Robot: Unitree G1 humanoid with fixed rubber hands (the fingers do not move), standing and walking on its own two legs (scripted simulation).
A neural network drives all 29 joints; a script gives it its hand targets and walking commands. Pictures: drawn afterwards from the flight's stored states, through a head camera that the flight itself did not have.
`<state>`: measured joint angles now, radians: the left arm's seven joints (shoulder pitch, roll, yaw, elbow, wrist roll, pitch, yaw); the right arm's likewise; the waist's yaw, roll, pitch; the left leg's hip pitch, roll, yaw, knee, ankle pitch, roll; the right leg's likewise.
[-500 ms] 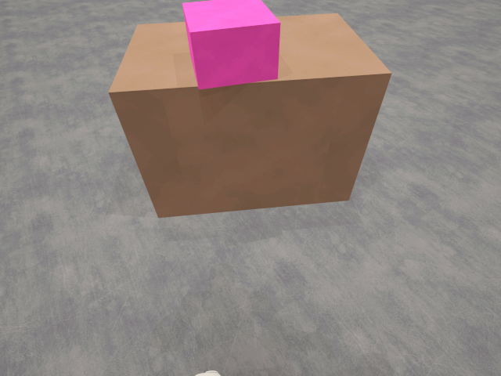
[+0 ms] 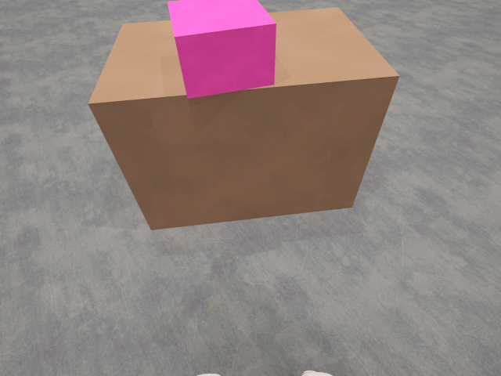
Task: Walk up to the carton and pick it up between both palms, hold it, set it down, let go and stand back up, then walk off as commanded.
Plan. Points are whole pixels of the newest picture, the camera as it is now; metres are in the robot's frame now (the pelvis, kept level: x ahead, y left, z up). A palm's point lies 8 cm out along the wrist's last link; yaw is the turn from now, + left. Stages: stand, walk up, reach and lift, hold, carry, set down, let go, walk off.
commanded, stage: walk up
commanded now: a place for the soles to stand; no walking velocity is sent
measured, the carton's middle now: (220, 43) +1.07 +0.11 +0.05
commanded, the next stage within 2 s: none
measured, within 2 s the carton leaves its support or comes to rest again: neither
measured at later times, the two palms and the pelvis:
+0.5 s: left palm (50, 361) +0.18 +0.37 -0.10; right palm (421, 361) +0.17 -0.25 -0.08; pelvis +0.12 +0.06 +0.00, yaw +2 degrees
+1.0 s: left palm (81, 318) +0.25 +0.34 -0.09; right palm (417, 327) +0.23 -0.28 -0.11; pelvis +0.16 +0.03 -0.01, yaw +2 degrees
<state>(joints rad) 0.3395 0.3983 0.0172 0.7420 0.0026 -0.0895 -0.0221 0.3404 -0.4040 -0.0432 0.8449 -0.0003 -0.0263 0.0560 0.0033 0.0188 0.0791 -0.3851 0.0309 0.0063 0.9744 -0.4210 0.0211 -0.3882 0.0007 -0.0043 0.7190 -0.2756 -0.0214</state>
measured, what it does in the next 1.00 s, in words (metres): walks ahead: left foot, then right foot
